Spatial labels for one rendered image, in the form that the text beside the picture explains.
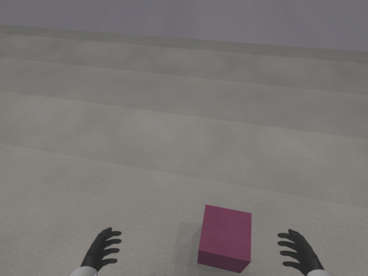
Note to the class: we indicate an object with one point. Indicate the carton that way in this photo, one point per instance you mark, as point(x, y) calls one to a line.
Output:
point(225, 241)

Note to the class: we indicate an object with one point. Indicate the robot right hand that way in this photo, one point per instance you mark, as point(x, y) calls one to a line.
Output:
point(304, 253)

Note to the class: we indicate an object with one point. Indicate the robot left hand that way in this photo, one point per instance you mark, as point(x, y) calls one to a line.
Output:
point(96, 252)

